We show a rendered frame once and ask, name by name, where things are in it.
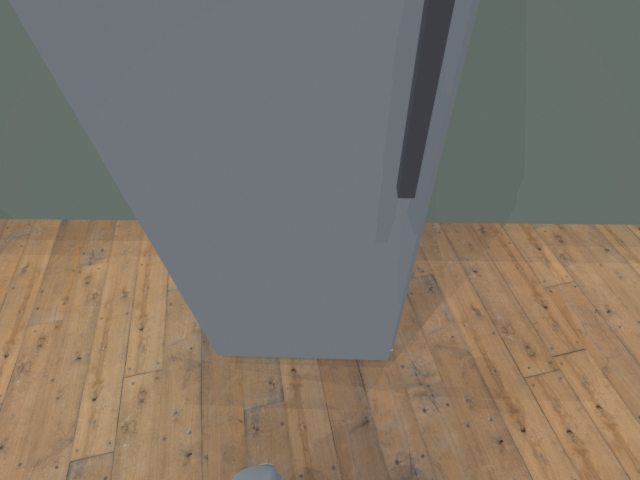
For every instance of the handle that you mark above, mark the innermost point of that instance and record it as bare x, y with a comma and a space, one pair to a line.
434, 29

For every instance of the fridge door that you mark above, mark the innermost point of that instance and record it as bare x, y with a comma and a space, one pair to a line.
258, 144

